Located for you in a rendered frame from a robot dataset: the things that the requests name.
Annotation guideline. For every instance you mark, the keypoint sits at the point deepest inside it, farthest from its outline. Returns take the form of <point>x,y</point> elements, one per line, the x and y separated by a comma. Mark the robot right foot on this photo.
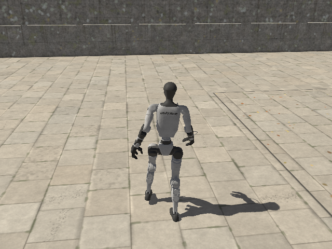
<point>175,216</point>

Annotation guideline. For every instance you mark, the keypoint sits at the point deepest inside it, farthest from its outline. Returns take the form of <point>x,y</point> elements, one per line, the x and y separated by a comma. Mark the robot right forearm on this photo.
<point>190,135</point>

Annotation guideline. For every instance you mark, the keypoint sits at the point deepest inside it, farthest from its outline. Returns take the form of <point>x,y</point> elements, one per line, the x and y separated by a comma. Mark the robot left forearm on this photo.
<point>140,137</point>

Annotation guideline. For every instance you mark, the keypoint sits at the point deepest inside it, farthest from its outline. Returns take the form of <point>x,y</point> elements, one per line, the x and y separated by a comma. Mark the right robot shin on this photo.
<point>175,193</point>

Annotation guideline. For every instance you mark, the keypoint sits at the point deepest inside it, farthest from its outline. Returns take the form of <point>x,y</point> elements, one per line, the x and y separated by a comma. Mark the robot right upper arm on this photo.
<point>186,118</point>

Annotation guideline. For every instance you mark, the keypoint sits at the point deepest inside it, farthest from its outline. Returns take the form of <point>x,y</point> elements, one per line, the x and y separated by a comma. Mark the robot left upper arm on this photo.
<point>149,116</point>

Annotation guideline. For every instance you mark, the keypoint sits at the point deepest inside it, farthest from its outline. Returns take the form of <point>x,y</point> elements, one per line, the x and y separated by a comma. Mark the left robot hand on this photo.
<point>133,151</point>

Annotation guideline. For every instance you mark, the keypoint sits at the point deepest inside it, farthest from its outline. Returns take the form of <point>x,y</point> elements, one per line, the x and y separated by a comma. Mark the right robot hand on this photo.
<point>190,143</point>

